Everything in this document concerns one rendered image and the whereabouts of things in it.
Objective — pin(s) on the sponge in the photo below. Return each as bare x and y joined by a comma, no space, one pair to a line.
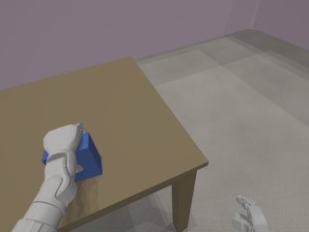
87,156

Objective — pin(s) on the table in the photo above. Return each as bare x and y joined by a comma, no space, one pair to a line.
142,145

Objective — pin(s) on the robot left forearm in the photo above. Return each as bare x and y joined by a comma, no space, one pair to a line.
56,193

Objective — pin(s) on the robot right hand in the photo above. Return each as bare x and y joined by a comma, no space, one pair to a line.
255,215

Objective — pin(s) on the robot left hand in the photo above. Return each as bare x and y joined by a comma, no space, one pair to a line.
65,138

